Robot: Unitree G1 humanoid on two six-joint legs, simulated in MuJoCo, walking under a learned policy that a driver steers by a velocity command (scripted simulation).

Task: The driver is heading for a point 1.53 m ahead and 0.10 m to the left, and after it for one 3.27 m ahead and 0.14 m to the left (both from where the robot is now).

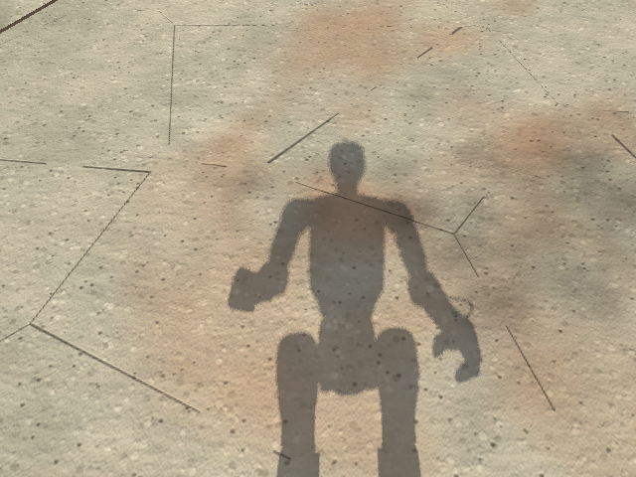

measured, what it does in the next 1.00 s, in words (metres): walks ahead: left foot, then right foot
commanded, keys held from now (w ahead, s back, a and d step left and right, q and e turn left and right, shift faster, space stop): w+q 0.36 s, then w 0.10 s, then w+e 0.26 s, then e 0.28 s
